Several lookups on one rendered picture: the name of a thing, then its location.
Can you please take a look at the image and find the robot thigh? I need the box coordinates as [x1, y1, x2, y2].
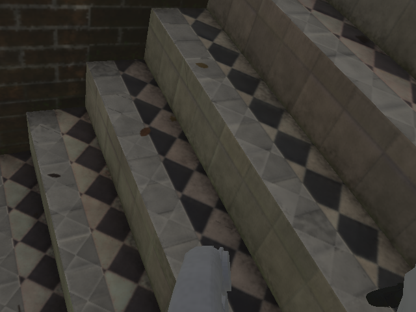
[168, 246, 231, 312]
[403, 264, 416, 312]

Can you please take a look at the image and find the right robot hand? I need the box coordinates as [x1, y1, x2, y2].
[366, 283, 404, 308]

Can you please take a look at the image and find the robot left thigh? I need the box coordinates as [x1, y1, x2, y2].
[168, 246, 231, 312]

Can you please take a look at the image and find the robot right thigh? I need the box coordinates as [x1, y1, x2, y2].
[403, 264, 416, 312]

